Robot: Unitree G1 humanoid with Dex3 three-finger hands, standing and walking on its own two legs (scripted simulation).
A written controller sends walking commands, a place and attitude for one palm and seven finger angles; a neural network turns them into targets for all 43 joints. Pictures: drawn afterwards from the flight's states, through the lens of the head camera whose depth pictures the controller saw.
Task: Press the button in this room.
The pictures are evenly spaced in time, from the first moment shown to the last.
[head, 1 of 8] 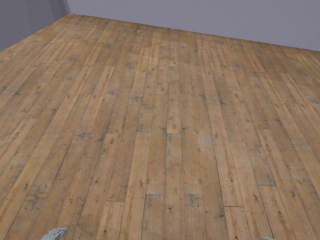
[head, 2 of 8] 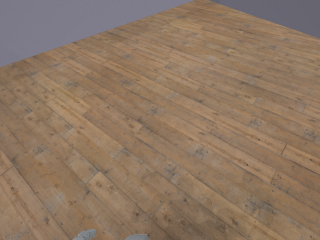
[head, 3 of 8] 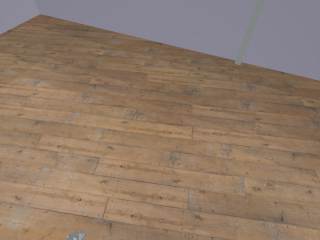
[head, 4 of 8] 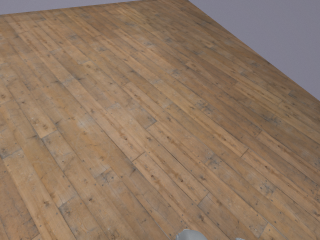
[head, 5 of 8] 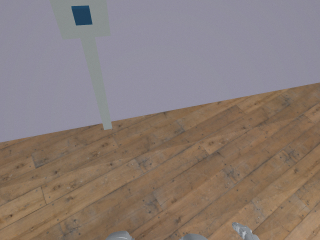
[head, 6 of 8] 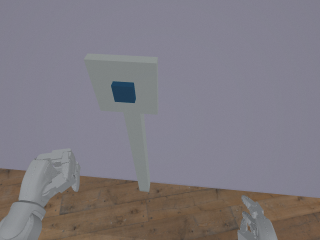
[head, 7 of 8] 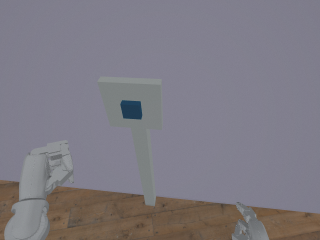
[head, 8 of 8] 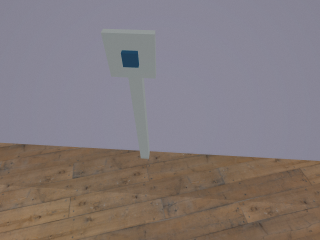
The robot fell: no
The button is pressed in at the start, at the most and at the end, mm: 0 13 0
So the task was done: yes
